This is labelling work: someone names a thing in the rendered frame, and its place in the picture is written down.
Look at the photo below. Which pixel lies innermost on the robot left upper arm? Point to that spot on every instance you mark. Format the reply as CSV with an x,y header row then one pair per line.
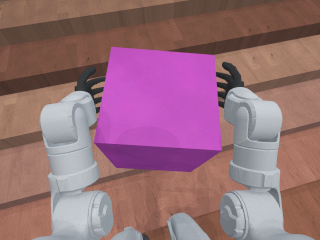
x,y
84,216

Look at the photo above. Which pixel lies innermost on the right robot hand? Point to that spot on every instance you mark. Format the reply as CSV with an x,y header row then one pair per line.
x,y
233,81

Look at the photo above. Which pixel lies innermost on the robot left shin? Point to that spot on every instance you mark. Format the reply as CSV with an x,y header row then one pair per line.
x,y
129,228

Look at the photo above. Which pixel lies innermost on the robot left forearm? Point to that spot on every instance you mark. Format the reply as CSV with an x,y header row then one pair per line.
x,y
65,130

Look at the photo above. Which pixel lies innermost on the robot right upper arm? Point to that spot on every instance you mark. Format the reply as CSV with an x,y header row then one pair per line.
x,y
253,215

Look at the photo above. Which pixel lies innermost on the robot left thigh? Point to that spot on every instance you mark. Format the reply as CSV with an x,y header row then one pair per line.
x,y
128,235

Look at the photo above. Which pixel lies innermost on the robot right forearm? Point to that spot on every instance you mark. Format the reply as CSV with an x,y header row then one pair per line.
x,y
257,126

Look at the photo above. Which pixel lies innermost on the carton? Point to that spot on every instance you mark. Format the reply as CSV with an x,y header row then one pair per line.
x,y
159,110

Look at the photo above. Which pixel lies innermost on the left robot hand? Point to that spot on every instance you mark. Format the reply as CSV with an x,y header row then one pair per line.
x,y
82,85

